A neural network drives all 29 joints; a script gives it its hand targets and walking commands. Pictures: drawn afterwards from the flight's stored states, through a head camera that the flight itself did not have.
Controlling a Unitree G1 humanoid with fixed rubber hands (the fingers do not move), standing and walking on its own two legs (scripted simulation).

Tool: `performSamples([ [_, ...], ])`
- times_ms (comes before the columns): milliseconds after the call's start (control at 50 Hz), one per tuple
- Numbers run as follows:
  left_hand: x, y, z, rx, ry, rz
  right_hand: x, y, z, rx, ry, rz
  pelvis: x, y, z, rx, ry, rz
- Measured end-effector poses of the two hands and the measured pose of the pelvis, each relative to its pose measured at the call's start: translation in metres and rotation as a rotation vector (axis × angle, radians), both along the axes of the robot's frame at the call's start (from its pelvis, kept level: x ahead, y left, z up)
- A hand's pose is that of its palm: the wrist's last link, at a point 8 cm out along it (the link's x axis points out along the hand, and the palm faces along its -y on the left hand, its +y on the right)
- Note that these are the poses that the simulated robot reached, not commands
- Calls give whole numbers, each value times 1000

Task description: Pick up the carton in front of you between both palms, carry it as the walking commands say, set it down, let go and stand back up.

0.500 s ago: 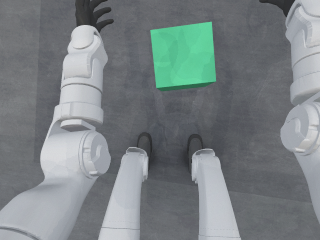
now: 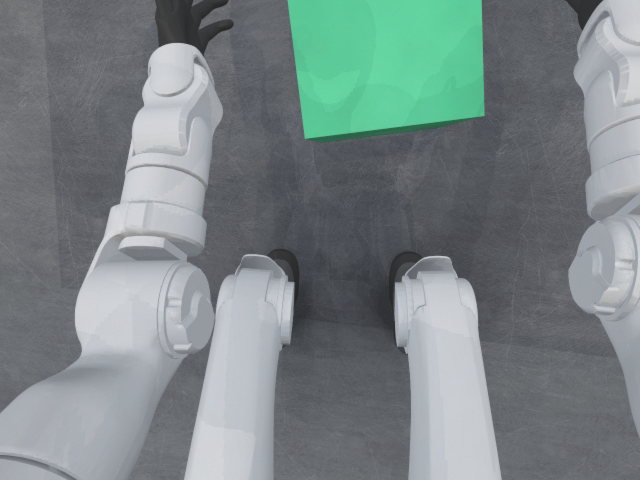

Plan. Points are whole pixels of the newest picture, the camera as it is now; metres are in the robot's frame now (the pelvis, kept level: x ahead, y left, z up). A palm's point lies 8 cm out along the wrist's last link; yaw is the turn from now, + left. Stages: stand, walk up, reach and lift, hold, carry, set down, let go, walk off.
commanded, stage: reach and lift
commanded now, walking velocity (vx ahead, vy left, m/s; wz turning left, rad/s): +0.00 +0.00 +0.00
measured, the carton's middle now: (378, 60) +0.54 -0.07 -0.37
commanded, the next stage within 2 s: none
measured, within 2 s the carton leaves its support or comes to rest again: leaves its support in 1.28 s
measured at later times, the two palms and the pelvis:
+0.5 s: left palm (232, 71) +0.53 +0.13 -0.31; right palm (518, 33) +0.54 -0.24 -0.31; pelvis -0.03 -0.01 -0.12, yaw +1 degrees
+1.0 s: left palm (258, 69) +0.52 +0.09 -0.30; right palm (504, 31) +0.55 -0.21 -0.29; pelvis -0.03 +0.00 -0.12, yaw +1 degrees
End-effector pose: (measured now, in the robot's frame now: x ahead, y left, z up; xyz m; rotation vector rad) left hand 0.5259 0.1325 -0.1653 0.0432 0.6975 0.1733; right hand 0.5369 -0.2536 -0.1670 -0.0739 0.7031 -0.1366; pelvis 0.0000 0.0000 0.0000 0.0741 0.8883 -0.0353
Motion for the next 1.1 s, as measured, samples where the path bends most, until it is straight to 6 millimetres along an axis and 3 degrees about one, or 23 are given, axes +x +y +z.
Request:
performSamples([
  [100,1,-2,-36,-3,-2,-3,2,0,-36,4,-18,3,-17,2,-46,5,-78,0],
  [180,2,-4,-61,-5,15,-7,4,5,-61,13,-4,16,-26,1,-71,6,-129,-3],
  [360,0,-6,-119,-18,57,-11,1,13,-122,14,46,35,-32,-4,-106,6,-219,10],
  [440,0,-3,-137,-20,50,-9,4,16,-139,10,45,37,-28,-7,-116,1,-248,12],
  [540,1,-5,-144,-16,38,-12,10,18,-144,10,21,44,-24,-7,-124,4,-267,19],
  [780,-2,-21,-131,-26,39,-18,5,20,-130,22,23,59,-27,-5,-124,7,-263,14],
  [940,-3,-41,-132,-56,40,-43,7,40,-129,32,29,85,-33,-4,-119,4,-283,13],
  [1100,2,-39,-131,-66,61,-24,9,42,-127,39,55,118,-30,-5,-125,1,-292,20],
])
